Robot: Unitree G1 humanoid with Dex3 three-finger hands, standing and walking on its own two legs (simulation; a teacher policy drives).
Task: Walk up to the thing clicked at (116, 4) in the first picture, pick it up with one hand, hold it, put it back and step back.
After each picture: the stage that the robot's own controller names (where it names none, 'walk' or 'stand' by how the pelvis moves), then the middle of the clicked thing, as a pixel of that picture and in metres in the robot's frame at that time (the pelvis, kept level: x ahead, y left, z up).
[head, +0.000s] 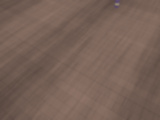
stand; (116, 3) +2.24 -0.51 -0.72
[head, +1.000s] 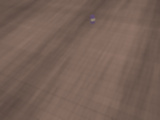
walk; (92, 19) +2.14 -0.01 -0.69
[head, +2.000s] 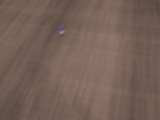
walk; (61, 31) +1.48 +0.29 -0.71
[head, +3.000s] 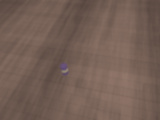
walk; (64, 69) +0.98 +0.26 -0.72
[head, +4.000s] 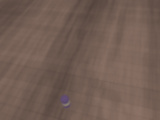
walk; (65, 101) +0.62 +0.24 -0.71
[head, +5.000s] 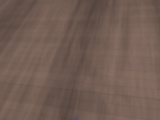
walk; out of the picture +0.42 +0.22 -0.70
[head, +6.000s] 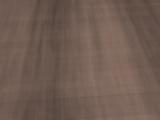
stand; out of the picture +0.30 +0.10 -0.70
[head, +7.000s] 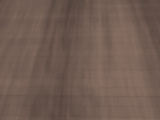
stand; out of the picture +0.31 +0.13 -0.70
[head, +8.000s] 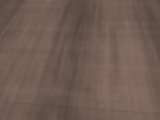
stand; out of the picture +0.32 +0.10 -0.72
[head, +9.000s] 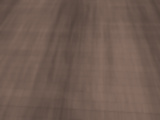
stand; out of the picture +0.30 +0.12 -0.72
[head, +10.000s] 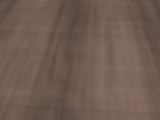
stand; out of the picture +0.29 +0.11 -0.72
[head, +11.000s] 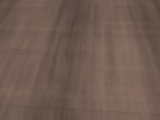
stand; out of the picture +0.29 +0.11 -0.72
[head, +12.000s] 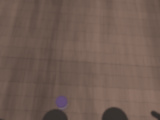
go down; (61, 103) +0.35 +0.11 -0.51
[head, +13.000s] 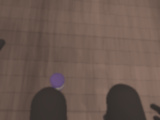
go down; (57, 82) +0.39 +0.11 -0.33
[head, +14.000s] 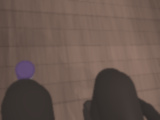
close in; (25, 72) +0.39 +0.14 -0.24
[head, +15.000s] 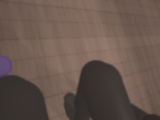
rest palm; out of the picture +0.39 +0.15 -0.23
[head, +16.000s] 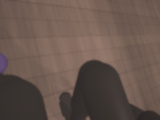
close; out of the picture +0.39 +0.16 -0.23
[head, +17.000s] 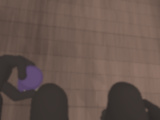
lift; (29, 81) +0.32 +0.20 -0.09
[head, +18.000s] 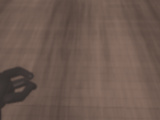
go down; out of the picture +0.30 +0.30 -0.68
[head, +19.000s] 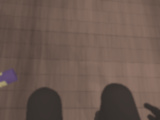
go down; (3, 78) +0.41 +0.35 -0.39
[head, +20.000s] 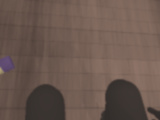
go down; out of the picture +0.46 +0.36 -0.33
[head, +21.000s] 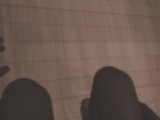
lift; out of the picture +0.47 +0.42 -0.26
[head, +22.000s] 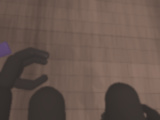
hold; out of the picture +0.54 +0.41 -0.35
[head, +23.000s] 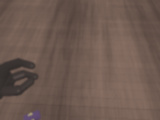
hold; (32, 117) +0.54 +0.39 -0.68
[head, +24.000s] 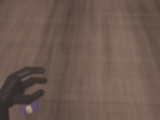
go down; (30, 108) +0.56 +0.42 -0.70
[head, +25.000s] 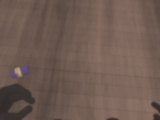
hold; (20, 71) +0.64 +0.43 -0.58
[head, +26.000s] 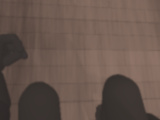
lower; out of the picture +0.70 +0.47 -0.32
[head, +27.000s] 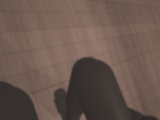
lower; out of the picture +0.64 +0.58 -0.26
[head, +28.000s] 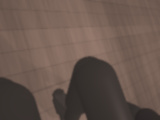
lower; out of the picture +0.65 +0.60 -0.25
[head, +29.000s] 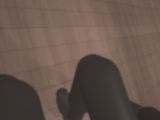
lower; out of the picture +0.67 +0.60 -0.24
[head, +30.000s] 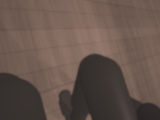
lower; out of the picture +0.68 +0.60 -0.23
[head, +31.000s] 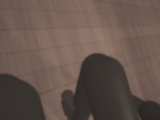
open; out of the picture +0.69 +0.60 -0.23
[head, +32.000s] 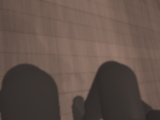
stand; out of the picture +0.71 +0.59 -0.24
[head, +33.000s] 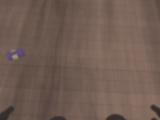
stand; (16, 54) +0.76 +0.48 -0.56
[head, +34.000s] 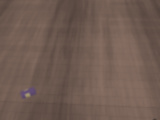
stand; (28, 92) +0.74 +0.48 -0.69
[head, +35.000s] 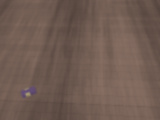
stand; (28, 92) +0.74 +0.48 -0.69
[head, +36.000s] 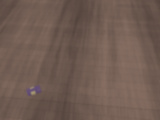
stand; (34, 90) +0.75 +0.46 -0.73
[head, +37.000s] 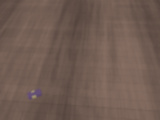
stand; (34, 94) +0.73 +0.48 -0.75
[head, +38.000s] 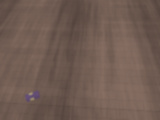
stand; (32, 96) +0.72 +0.48 -0.75
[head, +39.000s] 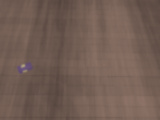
walk; (25, 67) +0.78 +0.47 -0.73
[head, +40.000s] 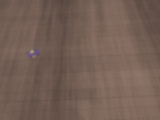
walk; (33, 53) +1.04 +0.56 -0.72
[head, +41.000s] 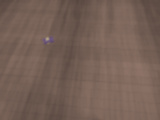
stand; (48, 40) +1.34 +0.47 -0.73
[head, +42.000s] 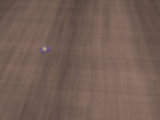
stand; (45, 49) +1.30 +0.46 -0.75
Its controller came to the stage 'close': yes
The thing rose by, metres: 0.26
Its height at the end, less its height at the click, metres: -0.02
